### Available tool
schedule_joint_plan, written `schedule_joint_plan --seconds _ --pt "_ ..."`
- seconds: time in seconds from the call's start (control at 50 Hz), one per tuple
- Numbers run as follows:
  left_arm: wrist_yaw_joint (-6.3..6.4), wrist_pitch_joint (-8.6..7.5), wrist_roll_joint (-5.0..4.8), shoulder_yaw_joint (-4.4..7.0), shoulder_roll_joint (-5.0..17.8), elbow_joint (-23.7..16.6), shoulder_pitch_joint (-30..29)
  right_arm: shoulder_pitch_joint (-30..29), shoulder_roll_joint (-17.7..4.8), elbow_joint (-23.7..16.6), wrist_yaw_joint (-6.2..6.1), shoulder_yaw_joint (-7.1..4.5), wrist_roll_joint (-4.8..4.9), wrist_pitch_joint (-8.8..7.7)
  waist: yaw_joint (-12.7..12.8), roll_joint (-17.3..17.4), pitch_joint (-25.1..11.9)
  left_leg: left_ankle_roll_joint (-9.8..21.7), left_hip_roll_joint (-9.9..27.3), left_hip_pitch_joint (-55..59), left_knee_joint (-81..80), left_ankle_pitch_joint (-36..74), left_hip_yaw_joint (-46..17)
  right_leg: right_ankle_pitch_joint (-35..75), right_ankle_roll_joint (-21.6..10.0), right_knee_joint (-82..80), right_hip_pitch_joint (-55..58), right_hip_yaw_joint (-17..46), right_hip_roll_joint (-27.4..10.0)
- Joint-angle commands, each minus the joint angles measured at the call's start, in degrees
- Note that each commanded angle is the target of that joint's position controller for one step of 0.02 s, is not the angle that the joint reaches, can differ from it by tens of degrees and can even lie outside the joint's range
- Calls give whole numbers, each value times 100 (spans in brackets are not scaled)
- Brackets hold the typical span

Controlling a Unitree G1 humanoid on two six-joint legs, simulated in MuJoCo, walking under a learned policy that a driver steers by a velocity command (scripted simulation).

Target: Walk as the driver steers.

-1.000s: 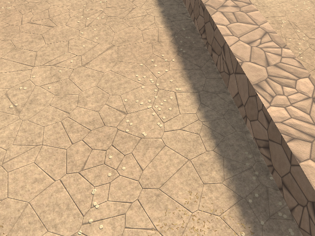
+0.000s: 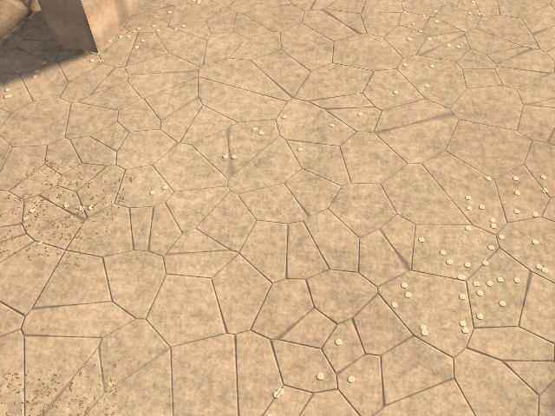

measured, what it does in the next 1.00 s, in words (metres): steps on the spot: left foot, then right foot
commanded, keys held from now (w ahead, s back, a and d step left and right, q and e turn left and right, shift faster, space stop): no key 1.00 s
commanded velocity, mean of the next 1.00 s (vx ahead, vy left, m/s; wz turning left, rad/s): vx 0.00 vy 0.00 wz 0.08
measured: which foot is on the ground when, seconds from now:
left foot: up 0.00-0.04, down 0.06-1.00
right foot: down 0.00-0.06, up 0.08-0.34, down 0.36-1.00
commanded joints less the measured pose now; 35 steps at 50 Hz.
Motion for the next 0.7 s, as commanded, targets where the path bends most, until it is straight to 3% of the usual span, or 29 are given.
schedule_joint_plan --seconds 0.02,0.04,0.06,0.08,0.1,0.12,0.16,0.18,0.22,0.26,0.3,0.34,0.36,0.38,0.4,0.42,0.44,0.48,0.7 --pt "-25 -39 -143 241 996 -296 -243 411 -409 -258 64 -143 -32 -93 -236 -1081 -1003 289 -210 954 -1581 914 378 1402 -1112 -334 635 906 -1158" --pt "-34 -42 -174 188 844 -180 -46 514 -443 -201 71 -151 -56 -105 -265 -935 -941 450 -249 1479 -2239 1360 321 935 -809 -134 308 774 -1003" --pt "-74 -63 -41 83 534 -104 231 525 -672 -267 34 -179 -96 -119 -137 -117 -1036 690 443 2185 -2540 2170 -646 -78 -273 545 -323 389 -635" --pt "-116 -106 204 -45 199 -281 255 186 -1092 -448 -31 -213 -179 -121 138 1483 -912 1444 1701 2162 -2554 3239 -2024 -1919 281 1385 -1245 -141 11" --pt "-26 -91 122 62 592 -367 -265 279 -849 -425 10 -154 -341 -224 -357 1288 -888 2046 1957 1396 -2737 2835 -2252 -2468 364 2144 -1093 427 -19" --pt "2 -58 11 143 788 -311 -260 120 -709 -339 29 -91 -362 -325 -253 1088 -678 1975 1698 1221 -2788 2564 -1929 -2291 376 2589 -1084 548 -31" --pt "53 16 35 196 771 -76 -9 -187 -588 -235 20 -47 -222 -435 -126 1019 -583 1574 1250 1281 -2698 2520 -1399 -1825 425 2759 -1160 640 -55" --pt "60 35 48 204 746 -15 87 -269 -534 -193 2 -17 -188 -457 -73 957 -584 1541 1179 1218 -2607 3067 -1241 -1618 474 2835 -1020 665 -53" --pt "33 21 8 141 526 68 226 -309 -380 -113 -11 32 -182 -454 -10 790 -739 1512 1006 1257 -2457 3566 -942 -1381 519 2519 -668 602 -25" --pt "16 6 -14 59 356 46 47 -254 -358 -33 -10 32 -171 -427 -147 787 -772 1539 967 1419 -2337 3615 -927 -1350 511 1815 -447 518 2" --pt "7 4 -34 37 372 43 -7 -182 -380 68 -10 33 -167 -394 -222 787 -812 1621 1048 1545 -2282 3531 -1126 -1272 494 1188 -209 476 49" --pt "-15 -14 -17 7 337 160 218 -277 -294 158 -7 80 -114 -376 -37 689 -788 1471 944 1420 -2218 3107 -1140 -282 396 -50 391 410 102" --pt "-25 -31 56 -3 410 201 281 -146 -249 244 3 95 -92 -399 -15 520 -784 1245 832 1242 -2253 2616 -1130 600 301 -507 838 541 32" --pt "-11 -39 116 26 664 195 336 13 -192 307 22 117 -159 -448 -127 191 -838 981 613 1003 -2179 1964 -1008 1523 173 -434 1238 875 -292" --pt "-7 -32 52 131 1048 293 282 233 -271 330 66 73 -189 -498 -424 -459 -752 800 268 880 -2278 1469 -682 1313 -40 -28 1139 754 -309" --pt "-51 -45 20 101 773 305 227 -30 -321 389 60 81 -204 -498 -186 -449 -671 633 93 1123 -2171 1183 -464 544 -142 -97 711 715 -191" --pt "-72 -67 60 43 577 326 192 -238 -336 393 47 65 -183 -477 -125 -371 -524 596 67 1146 -2083 1069 -417 233 -103 -206 522 722 -149" --pt "-54 -123 85 2 472 382 127 -273 -230 454 -7 74 -163 -400 -124 -418 -393 608 77 1089 -2048 1209 -407 180 13 -261 432 690 -97" --pt "65 -173 45 -58 419 812 327 4 -173 1104 -84 31 -131 -412 -109 -29 -298 513 51 1123 -2050 1476 -328 81 20 -199 466 627 16"
Keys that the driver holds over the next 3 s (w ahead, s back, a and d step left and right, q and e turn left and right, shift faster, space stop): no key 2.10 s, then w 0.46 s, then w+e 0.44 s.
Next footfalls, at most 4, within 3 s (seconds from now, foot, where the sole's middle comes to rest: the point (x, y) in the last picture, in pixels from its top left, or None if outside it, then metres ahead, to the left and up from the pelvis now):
0.06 left None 0.04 0.13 -0.78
0.36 right None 0.04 -0.12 -0.78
2.82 right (337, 414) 0.45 -0.08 -0.78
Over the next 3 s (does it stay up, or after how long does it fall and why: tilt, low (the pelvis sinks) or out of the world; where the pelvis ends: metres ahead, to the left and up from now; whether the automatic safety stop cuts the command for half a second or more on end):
stays up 0.35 -0.02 0.00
